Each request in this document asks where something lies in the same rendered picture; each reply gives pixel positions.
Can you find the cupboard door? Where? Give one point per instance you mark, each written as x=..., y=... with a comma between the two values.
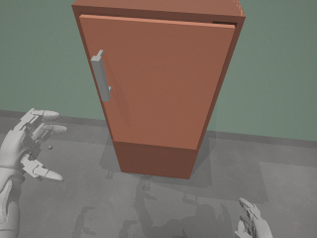
x=163, y=75

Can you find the left robot hand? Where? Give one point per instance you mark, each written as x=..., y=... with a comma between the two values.
x=17, y=143

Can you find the handle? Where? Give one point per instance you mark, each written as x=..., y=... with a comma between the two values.
x=100, y=76

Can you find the left robot forearm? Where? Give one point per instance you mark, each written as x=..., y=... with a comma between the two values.
x=11, y=182

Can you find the right robot hand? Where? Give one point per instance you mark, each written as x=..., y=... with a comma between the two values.
x=257, y=227

